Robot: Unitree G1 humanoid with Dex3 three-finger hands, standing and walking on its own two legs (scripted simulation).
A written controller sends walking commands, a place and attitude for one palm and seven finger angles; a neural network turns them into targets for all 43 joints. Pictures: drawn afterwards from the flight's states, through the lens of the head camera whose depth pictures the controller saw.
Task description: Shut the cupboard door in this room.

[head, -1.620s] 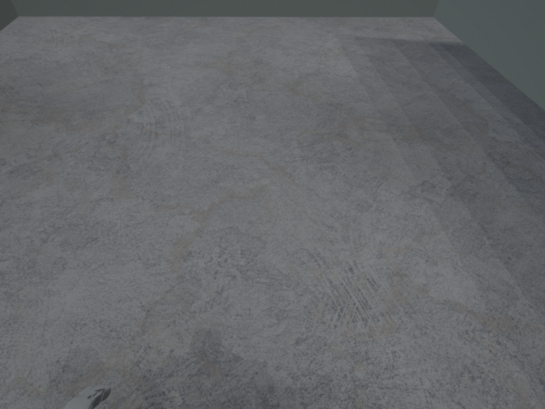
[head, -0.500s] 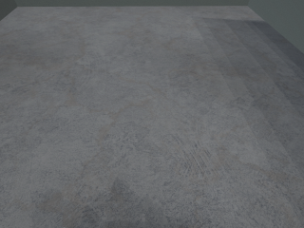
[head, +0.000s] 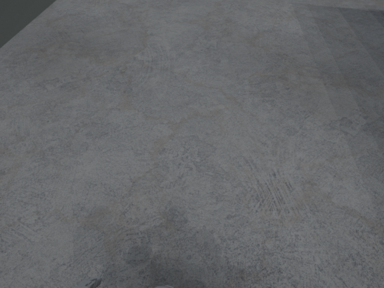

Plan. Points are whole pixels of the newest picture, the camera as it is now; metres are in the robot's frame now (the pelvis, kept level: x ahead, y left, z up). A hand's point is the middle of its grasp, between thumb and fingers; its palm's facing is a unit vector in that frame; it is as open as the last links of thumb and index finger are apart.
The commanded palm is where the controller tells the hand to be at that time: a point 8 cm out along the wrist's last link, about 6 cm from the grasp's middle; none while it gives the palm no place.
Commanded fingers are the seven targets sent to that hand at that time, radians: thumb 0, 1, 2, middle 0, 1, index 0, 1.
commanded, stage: turn or walk to find it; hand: left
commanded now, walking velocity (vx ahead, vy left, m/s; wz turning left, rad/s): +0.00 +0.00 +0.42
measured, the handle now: out of the picture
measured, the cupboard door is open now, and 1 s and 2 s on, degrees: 83 83 83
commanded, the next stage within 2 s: stand and wait in 1.70 s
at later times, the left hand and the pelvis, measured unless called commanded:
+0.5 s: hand out of the picture -0.07 +0.23 -0.18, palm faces +0.29 -0.93 -0.23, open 7.4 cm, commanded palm none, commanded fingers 0.00 0.90 0.90 -0.20 -0.30 -0.20 -0.30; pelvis -0.03 +0.02 +0.00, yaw +14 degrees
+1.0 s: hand out of the picture -0.04 +0.20 -0.13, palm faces +0.44 -0.85 -0.29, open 7.4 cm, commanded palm none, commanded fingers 0.00 0.90 0.90 -0.20 -0.30 -0.20 -0.30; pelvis -0.05 -0.02 +0.01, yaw +26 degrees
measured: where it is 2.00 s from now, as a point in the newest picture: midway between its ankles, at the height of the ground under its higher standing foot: outside the picture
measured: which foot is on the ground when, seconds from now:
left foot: down 0.00-0.00, up 0.02-0.40, down 0.42-0.90, up 0.92-1.00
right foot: down 0.00-0.44, up 0.46-0.88, down 0.90-1.00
